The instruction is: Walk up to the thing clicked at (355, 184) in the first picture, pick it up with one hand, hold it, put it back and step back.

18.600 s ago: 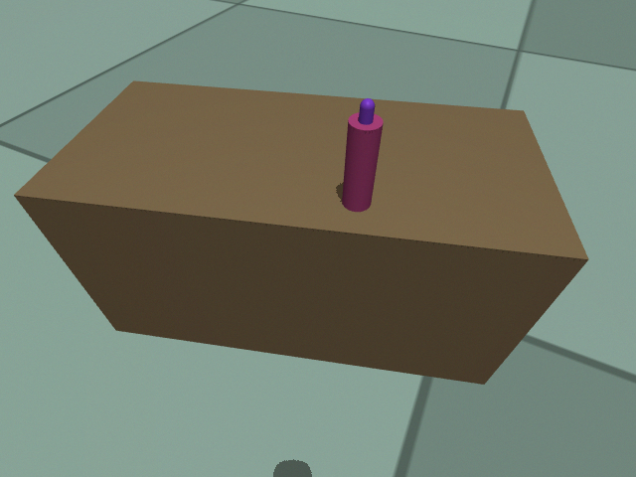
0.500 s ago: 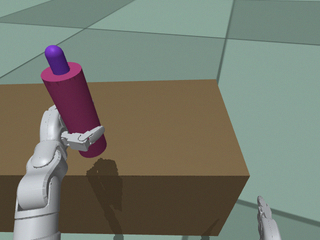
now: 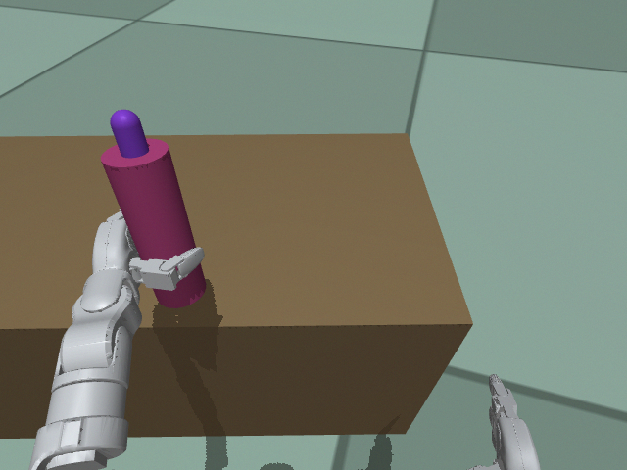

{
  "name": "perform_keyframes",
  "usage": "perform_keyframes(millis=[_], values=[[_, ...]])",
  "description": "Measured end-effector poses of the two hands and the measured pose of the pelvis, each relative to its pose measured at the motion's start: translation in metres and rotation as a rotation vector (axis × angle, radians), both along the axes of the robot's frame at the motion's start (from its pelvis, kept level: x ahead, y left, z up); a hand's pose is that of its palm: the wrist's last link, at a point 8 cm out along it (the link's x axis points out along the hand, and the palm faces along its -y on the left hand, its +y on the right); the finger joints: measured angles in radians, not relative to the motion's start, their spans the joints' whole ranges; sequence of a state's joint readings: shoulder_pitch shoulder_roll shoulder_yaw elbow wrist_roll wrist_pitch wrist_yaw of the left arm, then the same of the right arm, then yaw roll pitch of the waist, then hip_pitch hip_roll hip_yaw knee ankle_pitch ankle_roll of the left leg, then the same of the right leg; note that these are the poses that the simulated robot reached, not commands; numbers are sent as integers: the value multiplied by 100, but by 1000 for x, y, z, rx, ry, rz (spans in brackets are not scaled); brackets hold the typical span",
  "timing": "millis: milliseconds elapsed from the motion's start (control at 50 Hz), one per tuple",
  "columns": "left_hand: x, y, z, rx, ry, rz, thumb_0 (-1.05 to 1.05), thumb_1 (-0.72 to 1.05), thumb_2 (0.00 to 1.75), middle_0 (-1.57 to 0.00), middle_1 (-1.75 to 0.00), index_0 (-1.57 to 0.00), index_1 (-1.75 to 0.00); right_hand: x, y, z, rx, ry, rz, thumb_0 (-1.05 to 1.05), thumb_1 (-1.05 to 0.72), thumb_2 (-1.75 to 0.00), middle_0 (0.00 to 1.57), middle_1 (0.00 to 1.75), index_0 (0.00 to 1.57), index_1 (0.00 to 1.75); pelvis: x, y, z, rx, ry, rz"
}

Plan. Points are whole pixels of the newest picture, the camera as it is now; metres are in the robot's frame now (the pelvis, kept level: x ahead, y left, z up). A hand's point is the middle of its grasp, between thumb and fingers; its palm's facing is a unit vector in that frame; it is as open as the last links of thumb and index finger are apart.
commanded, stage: crouch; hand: left
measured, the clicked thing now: (156, 215) +0.39 +0.18 +0.16
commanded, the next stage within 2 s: lower in 0.78 s
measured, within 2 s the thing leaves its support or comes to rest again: rests again in 1.58 s
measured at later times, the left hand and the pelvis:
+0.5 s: hand (179, 239) +0.43 +0.19 +0.07, palm faces +0.15 -0.99 -0.01, open 9.7 cm; pelvis +0.00 +0.01 -0.02, yaw -1 degrees
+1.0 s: hand (184, 244) +0.45 +0.19 +0.03, palm faces +0.16 -0.99 -0.03, open 9.6 cm; pelvis +0.01 +0.01 -0.03, yaw -1 degrees
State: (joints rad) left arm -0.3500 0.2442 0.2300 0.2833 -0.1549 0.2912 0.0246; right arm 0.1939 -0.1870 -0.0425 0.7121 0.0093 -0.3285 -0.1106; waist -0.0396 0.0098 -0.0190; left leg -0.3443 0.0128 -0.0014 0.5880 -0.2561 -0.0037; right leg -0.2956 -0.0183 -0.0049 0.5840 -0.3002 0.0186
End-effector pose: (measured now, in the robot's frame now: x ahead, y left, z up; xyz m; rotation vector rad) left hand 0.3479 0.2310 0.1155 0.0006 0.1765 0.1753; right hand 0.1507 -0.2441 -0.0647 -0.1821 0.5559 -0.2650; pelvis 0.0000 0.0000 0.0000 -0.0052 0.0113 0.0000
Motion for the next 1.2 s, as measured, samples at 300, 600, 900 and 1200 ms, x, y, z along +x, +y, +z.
perform_keyframes(millis=[300, 600, 900, 1200], values=[[33, 5, -36, 7, -73, -26, -1, -40, 119, -72, -109, -74, -110, 2, -7, 5, -55, 23, -12, -1, 53, -5, 5, 5, 5, 5, 5, 8, -8, -18, 80, -22], [63, 7, -64, -2, -62, -20, -1, -39, 118, -73, -107, -75, -108, -13, -5, -12, -32, 130, -7, -1, 53, -5, 6, 5, 5, 5, 4, 10, -20, -17, 152, -26], [73, 12, -77, 14, -99, 0, -1, -35, 113, -73, -104, -75, -105, 3, -11, 4, -84, 85, 5, 0, 51, -6, 5, 5, 5, 5, 9, 6, -30, -27, 199, -19], [82, 8, -120, 8, -38, -24, -1, -33, 111, -73, -103, -75, -104, -13, -9, -10, -82, 149, 18, -1, 51, -6, 6, 5, 5, 5, 0, 7, -43, -26, 254, -25]])
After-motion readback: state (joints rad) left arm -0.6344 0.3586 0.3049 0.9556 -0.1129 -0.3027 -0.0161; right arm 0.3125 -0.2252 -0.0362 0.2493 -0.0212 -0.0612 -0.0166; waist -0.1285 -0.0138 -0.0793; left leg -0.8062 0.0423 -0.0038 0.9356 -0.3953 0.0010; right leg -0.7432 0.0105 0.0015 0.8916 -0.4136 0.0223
